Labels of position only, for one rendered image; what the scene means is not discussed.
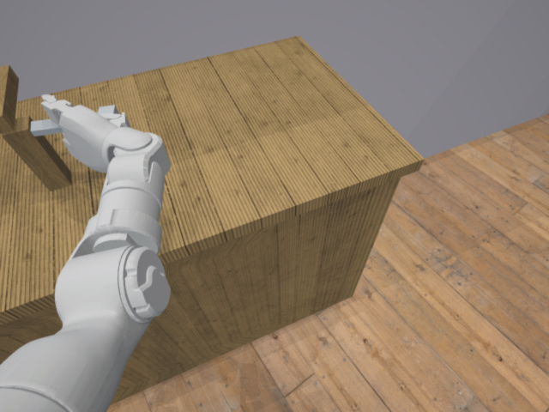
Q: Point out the counter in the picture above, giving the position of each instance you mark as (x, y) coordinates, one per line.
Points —
(281, 176)

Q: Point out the tap lever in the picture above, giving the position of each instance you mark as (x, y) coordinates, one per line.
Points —
(47, 127)

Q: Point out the left robot forearm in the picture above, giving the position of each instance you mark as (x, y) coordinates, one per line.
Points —
(131, 199)

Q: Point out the robot left hand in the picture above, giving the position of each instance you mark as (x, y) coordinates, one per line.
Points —
(84, 130)

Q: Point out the robot left upper arm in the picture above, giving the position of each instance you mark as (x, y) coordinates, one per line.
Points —
(106, 301)

